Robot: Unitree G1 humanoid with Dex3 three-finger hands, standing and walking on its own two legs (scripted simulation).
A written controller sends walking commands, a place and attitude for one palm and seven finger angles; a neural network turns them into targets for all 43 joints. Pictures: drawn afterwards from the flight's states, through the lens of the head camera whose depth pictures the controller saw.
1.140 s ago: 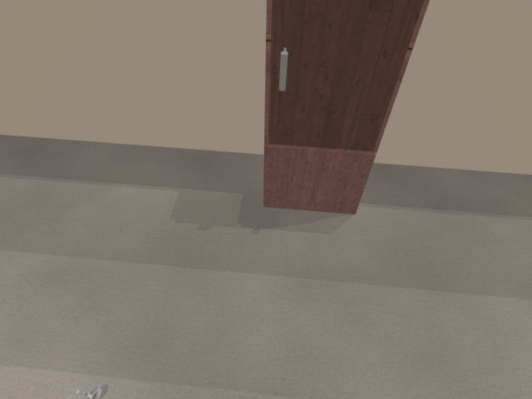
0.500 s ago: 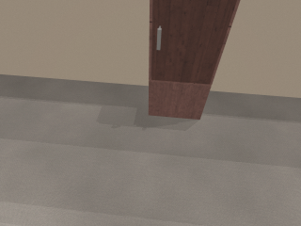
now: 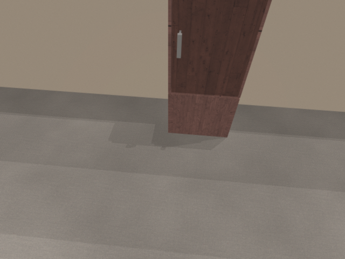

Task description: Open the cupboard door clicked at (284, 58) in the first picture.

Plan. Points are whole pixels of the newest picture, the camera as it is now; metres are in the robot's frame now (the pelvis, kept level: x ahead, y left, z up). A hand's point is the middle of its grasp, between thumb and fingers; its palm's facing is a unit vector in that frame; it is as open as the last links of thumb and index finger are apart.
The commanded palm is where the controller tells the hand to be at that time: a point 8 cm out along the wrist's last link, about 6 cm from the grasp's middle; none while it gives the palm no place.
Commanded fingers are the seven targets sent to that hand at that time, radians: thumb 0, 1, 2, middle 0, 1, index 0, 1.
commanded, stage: look at it before walking up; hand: left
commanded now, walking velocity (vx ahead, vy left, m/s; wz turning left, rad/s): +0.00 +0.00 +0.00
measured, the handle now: (179, 44) +1.10 +0.03 -0.02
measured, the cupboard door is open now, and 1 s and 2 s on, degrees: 0 0 0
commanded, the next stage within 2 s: walk to a spot facing it in 0.30 s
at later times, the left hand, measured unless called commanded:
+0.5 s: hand out of the picture +0.08 +0.24 -0.16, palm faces -0.03 -0.94 -0.34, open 7.4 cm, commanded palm none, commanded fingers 0.00 0.90 0.90 -0.20 -0.30 -0.20 -0.30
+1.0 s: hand out of the picture +0.11 +0.11 -0.16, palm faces -0.20 -0.96 -0.20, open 7.3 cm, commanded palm none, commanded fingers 0.00 0.90 0.90 -0.20 -0.30 -0.20 -0.30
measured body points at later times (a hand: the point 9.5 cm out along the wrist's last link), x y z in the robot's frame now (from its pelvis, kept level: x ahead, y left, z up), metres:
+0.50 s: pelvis +0.01 +0.00 +0.00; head +0.00 +0.00 +0.45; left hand +0.08 +0.29 -0.13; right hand +0.09 -0.30 -0.13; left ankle +0.00 +0.12 -0.75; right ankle +0.00 -0.12 -0.75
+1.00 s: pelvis +0.11 -0.07 +0.00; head +0.13 -0.09 +0.45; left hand +0.13 +0.16 -0.15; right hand +0.11 -0.33 -0.16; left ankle +0.18 +0.07 -0.66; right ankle +0.06 -0.13 -0.75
